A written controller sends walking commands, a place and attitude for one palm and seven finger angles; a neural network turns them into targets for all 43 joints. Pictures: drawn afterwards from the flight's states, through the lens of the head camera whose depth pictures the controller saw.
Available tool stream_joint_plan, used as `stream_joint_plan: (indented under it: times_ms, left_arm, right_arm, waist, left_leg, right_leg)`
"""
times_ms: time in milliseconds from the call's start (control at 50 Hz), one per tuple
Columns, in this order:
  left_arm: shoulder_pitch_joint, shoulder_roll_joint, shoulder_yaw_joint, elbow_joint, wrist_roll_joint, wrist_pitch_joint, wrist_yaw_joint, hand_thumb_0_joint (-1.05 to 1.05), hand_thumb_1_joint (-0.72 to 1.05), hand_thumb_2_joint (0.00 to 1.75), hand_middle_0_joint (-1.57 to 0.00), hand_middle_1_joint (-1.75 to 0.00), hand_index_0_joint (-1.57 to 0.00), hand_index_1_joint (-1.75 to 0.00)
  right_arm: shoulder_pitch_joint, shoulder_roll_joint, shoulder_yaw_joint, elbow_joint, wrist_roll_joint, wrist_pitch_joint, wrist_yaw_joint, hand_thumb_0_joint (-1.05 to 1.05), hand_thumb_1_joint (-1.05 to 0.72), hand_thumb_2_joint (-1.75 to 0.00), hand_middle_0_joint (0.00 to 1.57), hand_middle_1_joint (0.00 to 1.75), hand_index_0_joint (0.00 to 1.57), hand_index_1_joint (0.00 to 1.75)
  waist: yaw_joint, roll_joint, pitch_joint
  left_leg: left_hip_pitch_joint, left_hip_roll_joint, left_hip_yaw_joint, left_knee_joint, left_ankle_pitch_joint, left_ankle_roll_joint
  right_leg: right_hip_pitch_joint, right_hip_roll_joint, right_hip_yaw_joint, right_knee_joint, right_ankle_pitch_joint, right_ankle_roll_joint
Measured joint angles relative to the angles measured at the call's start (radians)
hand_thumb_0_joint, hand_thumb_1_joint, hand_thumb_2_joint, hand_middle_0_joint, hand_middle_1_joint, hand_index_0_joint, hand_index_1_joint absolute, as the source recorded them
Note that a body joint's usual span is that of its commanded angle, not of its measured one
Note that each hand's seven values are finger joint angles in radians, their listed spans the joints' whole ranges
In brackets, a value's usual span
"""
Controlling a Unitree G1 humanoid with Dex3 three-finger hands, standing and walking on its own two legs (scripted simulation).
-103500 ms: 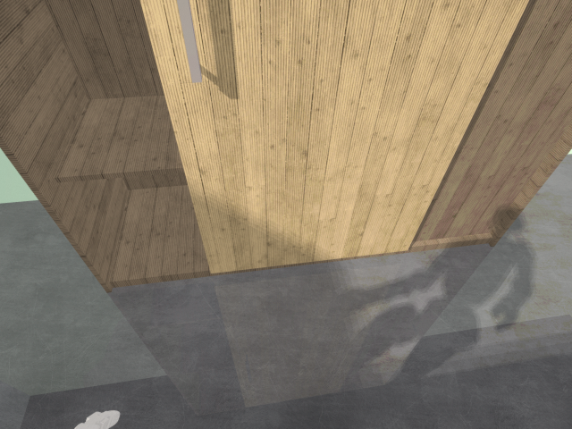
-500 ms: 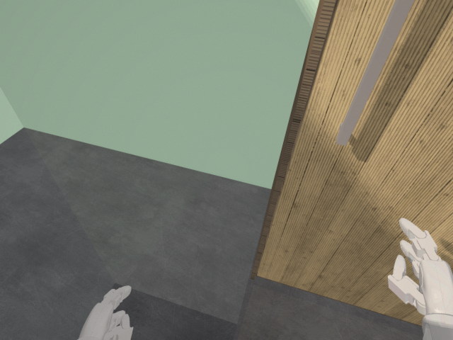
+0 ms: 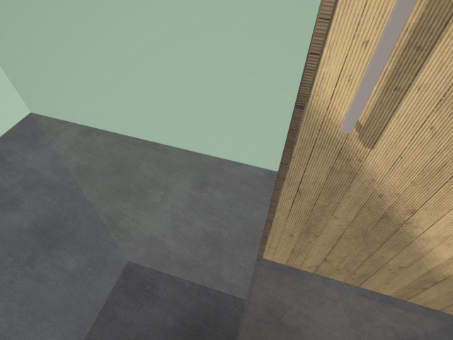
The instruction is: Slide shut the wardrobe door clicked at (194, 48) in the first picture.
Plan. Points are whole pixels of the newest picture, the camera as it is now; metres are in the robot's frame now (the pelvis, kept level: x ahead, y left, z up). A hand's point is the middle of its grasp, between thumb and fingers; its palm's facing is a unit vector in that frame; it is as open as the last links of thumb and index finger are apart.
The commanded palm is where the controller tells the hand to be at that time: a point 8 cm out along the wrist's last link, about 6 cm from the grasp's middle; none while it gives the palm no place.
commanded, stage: let the arm hang, fingers relaxed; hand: right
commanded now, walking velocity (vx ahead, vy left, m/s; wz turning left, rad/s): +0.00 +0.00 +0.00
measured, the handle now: (382, 45) +0.52 -0.21 +0.27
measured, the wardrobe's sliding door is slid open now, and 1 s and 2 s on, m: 0.00 0.00 0.00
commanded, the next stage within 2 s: look to check the result in 0.50 s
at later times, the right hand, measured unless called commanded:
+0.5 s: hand out of the picture +0.09 -0.21 -0.16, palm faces -0.03 +0.96 -0.27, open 7.4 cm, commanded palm none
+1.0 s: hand out of the picture +0.10 -0.21 -0.16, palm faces -0.03 +0.95 -0.31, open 7.4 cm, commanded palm none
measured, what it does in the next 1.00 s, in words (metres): stands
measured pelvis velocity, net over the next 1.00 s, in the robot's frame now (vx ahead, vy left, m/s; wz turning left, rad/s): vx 0.04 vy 0.02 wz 0.01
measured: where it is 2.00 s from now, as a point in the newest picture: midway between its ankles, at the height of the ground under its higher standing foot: outside the picture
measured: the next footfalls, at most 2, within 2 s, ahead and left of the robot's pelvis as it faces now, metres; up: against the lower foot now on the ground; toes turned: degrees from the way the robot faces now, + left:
none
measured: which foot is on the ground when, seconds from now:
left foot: down 0.00-1.00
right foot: down 0.00-1.00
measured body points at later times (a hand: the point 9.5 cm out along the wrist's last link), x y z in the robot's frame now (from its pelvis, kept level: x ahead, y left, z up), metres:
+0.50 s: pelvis +0.02 +0.01 +0.00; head +0.02 +0.01 +0.45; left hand +0.09 +0.29 -0.14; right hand +0.10 -0.26 -0.14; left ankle +0.00 +0.14 -0.74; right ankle +0.04 -0.09 -0.74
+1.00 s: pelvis +0.04 +0.02 +0.01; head +0.05 +0.03 +0.46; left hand +0.10 +0.30 -0.14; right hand +0.10 -0.26 -0.13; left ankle +0.00 +0.14 -0.74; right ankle +0.04 -0.09 -0.74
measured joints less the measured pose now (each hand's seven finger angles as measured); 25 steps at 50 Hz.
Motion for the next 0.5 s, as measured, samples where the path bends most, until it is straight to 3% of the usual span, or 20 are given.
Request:
stream_joint_plan:
  times_ms: [500]
  left_arm:
    - [-0.17,0.066,0.0,0.005,0.0,-0.031,-0.008,0.0,0.9,0.89,-0.2,-0.3,-0.2,-0.3]
  right_arm:
    - [-0.175,-0.001,0.013,-0.023,-0.003,-0.036,0.009,0.0,-0.91,-0.9,0.2,0.3,0.2,0.3]
  waist:
    - [0.006,0.014,-0.024]
  left_leg:
    - [0.051,-0.002,-0.009,-0.056,0.006,0.005]
  right_leg:
    - [0.071,0.001,-0.009,-0.089,0.021,0.014]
